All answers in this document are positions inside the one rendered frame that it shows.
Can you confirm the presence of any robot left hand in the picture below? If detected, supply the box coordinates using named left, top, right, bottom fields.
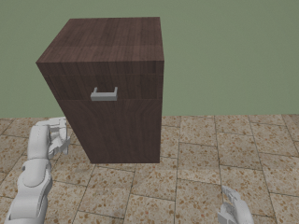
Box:
left=27, top=117, right=71, bottom=161

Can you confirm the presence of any handle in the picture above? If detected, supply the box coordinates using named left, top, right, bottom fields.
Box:
left=91, top=87, right=118, bottom=101

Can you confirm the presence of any robot left forearm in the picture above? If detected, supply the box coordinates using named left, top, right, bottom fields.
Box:
left=4, top=158, right=53, bottom=224

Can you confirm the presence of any robot right hand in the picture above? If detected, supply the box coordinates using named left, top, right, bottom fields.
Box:
left=218, top=185, right=254, bottom=224

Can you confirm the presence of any cabinet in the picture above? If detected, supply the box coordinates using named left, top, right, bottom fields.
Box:
left=36, top=17, right=164, bottom=164

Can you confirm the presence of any drawer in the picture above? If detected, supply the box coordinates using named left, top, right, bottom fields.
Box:
left=49, top=73, right=158, bottom=100

